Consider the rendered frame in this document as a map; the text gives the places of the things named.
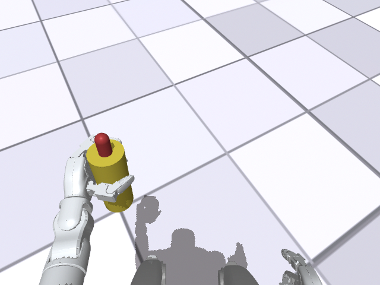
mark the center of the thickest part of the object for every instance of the left robot arm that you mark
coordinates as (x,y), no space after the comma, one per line
(69,255)

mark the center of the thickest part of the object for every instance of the left robot hand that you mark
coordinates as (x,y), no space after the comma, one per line
(79,180)

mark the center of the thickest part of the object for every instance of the right robot hand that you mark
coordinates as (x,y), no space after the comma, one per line
(306,275)

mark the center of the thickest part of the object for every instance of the bottle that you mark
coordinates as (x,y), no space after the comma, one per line
(108,164)

